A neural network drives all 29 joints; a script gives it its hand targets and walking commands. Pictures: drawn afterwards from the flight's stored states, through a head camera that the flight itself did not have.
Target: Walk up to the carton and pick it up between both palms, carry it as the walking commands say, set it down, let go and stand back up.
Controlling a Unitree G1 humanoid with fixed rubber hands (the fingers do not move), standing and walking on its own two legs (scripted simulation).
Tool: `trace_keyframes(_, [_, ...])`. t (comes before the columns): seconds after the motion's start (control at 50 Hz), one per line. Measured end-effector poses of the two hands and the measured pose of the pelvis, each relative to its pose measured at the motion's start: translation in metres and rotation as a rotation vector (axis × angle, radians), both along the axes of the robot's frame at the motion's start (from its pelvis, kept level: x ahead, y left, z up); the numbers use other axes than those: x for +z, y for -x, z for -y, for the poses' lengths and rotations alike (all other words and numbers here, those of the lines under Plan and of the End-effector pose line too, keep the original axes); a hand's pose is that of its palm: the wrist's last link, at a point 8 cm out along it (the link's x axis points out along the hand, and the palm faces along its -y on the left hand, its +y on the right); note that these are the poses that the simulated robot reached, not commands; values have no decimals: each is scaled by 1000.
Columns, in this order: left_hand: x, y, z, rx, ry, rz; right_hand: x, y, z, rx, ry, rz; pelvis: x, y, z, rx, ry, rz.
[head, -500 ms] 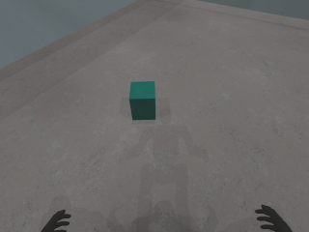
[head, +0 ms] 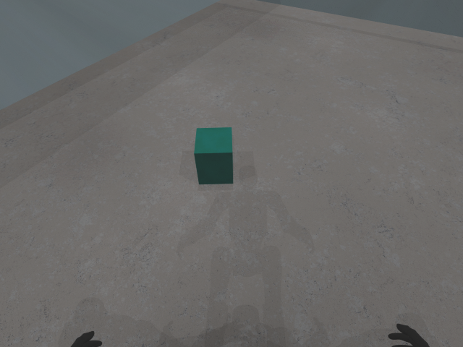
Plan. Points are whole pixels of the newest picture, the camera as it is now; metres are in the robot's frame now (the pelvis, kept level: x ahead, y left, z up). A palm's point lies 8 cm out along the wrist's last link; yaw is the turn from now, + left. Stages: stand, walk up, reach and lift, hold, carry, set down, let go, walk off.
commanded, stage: stand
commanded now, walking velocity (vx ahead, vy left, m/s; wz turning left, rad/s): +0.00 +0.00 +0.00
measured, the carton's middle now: (215, 156) +1.22 +0.12 -0.65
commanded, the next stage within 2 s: walk up in 0.20 s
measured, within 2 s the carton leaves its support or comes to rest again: neither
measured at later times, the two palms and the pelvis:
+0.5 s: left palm out of the picture +0.07 +0.32 -0.11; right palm out of the picture +0.11 -0.29 -0.10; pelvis +0.01 +0.01 +0.01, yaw +1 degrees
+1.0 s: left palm (144, 255) +0.35 +0.22 -0.12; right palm out of the picture +0.13 -0.27 -0.15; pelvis +0.21 -0.02 -0.02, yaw +2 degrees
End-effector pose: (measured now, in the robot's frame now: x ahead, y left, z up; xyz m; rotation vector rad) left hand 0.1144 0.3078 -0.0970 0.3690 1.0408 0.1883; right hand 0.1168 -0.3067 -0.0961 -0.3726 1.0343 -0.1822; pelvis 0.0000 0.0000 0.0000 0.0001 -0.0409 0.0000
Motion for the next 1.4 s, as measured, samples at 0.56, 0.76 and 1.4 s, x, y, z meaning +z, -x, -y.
trace_keyframes(0.56, [-24,50,-19,119,54,-166,-4,2,-38,-20,-68,-55,1,-24,-21,1,-10,-39])
trace_keyframes(0.76, [-21,-92,23,-37,178,-9,-14,101,-67,-216,-100,-368,4,-88,-22,23,23,-49])
trace_keyframes(1.4, [-42,-162,21,347,162,-498,-27,-494,-138,180,-211,100,-21,-411,-48,7,6,-67])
